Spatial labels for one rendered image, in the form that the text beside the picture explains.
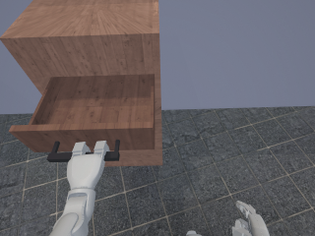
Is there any left robot hand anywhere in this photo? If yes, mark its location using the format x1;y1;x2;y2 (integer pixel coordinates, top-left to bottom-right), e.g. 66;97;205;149
66;141;110;190

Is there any drawer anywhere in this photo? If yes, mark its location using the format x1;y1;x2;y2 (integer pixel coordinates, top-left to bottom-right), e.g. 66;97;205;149
8;74;156;152

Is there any cabinet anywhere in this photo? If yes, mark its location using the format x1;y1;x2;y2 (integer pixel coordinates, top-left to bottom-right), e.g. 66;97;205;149
0;0;163;167

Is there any handle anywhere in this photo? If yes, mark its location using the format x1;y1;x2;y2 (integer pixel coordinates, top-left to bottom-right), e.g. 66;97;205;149
46;140;120;162

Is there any robot left forearm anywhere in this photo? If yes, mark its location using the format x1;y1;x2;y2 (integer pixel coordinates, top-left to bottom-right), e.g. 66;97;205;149
49;187;96;236

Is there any right robot shin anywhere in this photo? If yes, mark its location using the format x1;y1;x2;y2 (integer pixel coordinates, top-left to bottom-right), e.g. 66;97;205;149
186;230;197;235

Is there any right robot hand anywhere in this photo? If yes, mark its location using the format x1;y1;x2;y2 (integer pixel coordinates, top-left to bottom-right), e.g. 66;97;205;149
231;201;270;236

